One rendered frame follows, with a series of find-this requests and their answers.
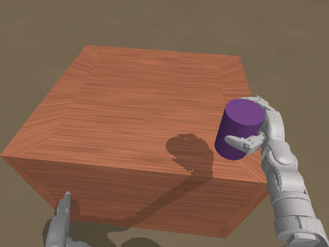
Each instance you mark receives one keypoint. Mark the can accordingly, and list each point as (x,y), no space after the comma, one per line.
(241,118)

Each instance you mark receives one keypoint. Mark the right robot hand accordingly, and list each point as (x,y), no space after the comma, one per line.
(272,128)

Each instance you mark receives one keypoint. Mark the left robot hand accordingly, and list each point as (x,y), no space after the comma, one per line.
(58,233)

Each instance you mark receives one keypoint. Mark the right robot arm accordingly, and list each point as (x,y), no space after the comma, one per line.
(295,222)

